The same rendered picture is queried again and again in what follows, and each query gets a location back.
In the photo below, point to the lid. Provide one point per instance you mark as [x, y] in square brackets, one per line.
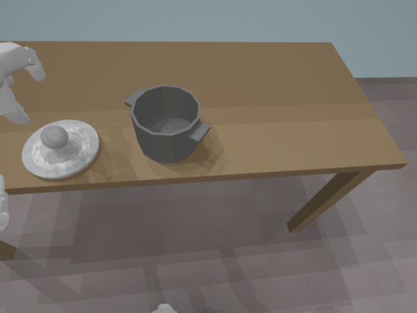
[80, 150]

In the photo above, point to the knob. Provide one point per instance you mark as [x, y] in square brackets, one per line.
[54, 137]

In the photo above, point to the table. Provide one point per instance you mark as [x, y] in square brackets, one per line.
[276, 109]

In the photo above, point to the left robot hand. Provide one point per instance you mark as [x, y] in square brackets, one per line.
[13, 58]

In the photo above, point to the pot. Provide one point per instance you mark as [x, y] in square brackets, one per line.
[166, 120]

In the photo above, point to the robot left shin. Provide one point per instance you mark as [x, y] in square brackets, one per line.
[164, 306]

